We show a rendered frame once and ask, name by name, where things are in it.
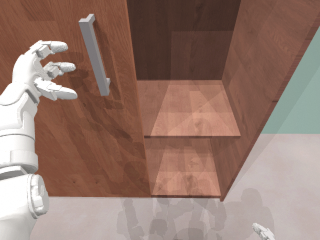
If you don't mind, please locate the wardrobe door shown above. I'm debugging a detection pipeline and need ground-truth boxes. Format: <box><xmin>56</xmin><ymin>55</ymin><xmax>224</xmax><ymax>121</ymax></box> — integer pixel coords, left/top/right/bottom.
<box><xmin>0</xmin><ymin>0</ymin><xmax>152</xmax><ymax>198</ymax></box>

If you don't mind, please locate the robot left upper arm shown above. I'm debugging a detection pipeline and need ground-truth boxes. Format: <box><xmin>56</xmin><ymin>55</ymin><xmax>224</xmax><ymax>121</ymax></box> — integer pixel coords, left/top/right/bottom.
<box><xmin>0</xmin><ymin>173</ymin><xmax>50</xmax><ymax>240</ymax></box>

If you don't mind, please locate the robot left hand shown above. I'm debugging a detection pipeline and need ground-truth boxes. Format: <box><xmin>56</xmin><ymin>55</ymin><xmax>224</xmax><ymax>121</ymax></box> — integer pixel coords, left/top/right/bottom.
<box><xmin>12</xmin><ymin>40</ymin><xmax>78</xmax><ymax>101</ymax></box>

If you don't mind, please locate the robot left forearm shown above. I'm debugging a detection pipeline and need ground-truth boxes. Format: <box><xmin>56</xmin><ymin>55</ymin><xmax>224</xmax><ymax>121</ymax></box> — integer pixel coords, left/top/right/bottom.
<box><xmin>0</xmin><ymin>82</ymin><xmax>40</xmax><ymax>181</ymax></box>

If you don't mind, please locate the handle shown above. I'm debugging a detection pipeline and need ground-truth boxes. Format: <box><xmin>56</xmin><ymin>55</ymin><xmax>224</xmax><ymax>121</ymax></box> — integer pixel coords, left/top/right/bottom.
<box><xmin>78</xmin><ymin>14</ymin><xmax>111</xmax><ymax>96</ymax></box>

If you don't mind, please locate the robot right hand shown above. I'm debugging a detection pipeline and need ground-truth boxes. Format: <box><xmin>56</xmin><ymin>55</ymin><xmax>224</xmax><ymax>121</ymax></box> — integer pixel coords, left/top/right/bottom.
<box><xmin>252</xmin><ymin>223</ymin><xmax>275</xmax><ymax>240</ymax></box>

